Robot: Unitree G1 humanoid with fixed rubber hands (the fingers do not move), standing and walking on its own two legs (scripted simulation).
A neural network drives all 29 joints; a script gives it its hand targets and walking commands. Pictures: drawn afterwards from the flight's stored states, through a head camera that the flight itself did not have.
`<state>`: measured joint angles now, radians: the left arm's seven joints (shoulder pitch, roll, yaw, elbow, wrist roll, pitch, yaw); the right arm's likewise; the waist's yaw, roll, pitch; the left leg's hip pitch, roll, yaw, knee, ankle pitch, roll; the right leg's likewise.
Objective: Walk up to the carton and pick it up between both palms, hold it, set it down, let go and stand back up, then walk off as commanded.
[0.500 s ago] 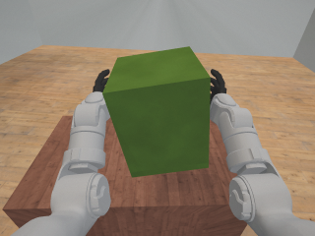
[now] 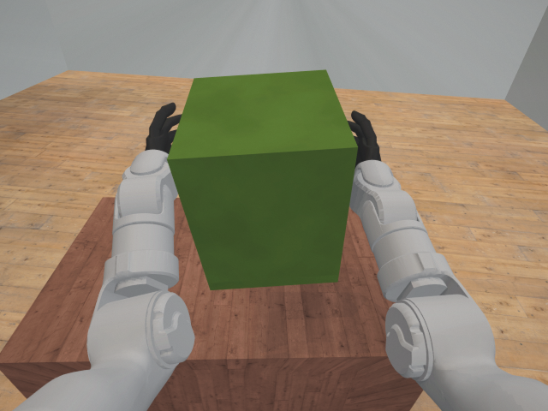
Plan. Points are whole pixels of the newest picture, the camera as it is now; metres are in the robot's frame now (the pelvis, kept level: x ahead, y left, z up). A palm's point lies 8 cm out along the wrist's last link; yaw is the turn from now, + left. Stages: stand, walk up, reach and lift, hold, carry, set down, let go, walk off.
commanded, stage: set down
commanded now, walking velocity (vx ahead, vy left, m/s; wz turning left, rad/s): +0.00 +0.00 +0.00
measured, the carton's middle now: (267, 181) +0.40 +0.03 +0.20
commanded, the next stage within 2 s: none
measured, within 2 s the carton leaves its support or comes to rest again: neither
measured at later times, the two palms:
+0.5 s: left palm (183, 179) +0.44 +0.17 +0.17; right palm (359, 194) +0.41 -0.13 +0.17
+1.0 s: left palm (180, 186) +0.43 +0.17 +0.16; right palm (354, 208) +0.40 -0.12 +0.15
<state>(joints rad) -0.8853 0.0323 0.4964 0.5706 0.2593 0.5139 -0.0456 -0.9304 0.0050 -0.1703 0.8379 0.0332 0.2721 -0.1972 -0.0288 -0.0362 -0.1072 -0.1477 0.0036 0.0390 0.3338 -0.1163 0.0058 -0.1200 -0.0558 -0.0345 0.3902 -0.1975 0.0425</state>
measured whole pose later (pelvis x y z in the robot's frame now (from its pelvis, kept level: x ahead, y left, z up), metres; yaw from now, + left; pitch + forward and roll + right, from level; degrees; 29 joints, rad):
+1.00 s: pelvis +0.02 +0.01 +0.00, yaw +0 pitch -5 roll +0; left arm -0.83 0.03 0.40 0.65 0.27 0.33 -0.11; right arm -0.69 0.09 -0.23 0.76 -0.07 -0.03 -0.23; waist -0.03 -0.11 0.04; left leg -0.10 0.00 0.04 0.34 -0.16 0.01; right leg -0.03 -0.05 -0.03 0.32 -0.20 0.04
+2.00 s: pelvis +0.05 +0.01 +0.00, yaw +0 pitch -2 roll +0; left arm -0.84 0.05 0.46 0.85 0.27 0.14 -0.16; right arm -0.63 0.15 -0.34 0.87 -0.19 -0.21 -0.26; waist -0.03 -0.11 0.08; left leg -0.11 0.00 0.05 0.35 -0.20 0.01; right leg -0.03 -0.05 -0.03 0.29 -0.22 0.04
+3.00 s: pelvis +0.06 +0.02 +0.00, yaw +0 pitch +6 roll -1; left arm -0.87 0.07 0.45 1.06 0.27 -0.15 -0.15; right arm -0.64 0.16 -0.47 1.02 -0.29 -0.47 -0.27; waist -0.03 -0.09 0.07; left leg -0.29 0.00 0.05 0.39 -0.21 0.02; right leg -0.19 -0.05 -0.03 0.29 -0.20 0.04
